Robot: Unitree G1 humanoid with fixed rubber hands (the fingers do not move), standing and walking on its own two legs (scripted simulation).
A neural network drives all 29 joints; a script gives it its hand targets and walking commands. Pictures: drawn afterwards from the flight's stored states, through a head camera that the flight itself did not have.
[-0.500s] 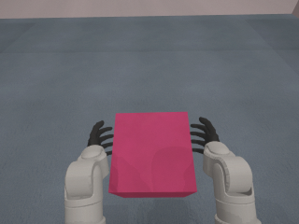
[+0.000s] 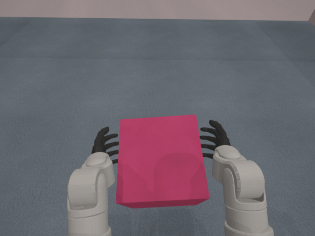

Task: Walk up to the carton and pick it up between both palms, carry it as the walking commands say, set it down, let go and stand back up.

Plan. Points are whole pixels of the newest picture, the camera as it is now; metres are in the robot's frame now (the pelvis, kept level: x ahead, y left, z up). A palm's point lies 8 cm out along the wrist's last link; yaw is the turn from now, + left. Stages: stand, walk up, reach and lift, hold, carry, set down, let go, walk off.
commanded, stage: carry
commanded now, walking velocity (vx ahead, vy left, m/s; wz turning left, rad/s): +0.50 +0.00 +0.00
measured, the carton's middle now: (161, 165) +0.31 +0.00 +0.00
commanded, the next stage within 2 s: none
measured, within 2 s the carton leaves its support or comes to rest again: neither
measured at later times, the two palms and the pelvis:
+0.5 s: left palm (120, 93) +0.49 +0.12 +0.11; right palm (210, 91) +0.49 -0.15 +0.11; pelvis +0.21 -0.02 +0.01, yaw +1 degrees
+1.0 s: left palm (122, 55) +0.74 +0.13 +0.10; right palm (191, 52) +0.74 -0.14 +0.11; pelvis +0.45 -0.01 +0.00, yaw +1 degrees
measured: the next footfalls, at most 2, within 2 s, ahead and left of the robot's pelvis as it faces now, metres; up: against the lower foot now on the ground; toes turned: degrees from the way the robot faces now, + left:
right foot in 0.22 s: +0.21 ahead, -0.14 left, +0.00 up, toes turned -4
left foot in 0.54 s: +0.28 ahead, +0.11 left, +0.00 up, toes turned +7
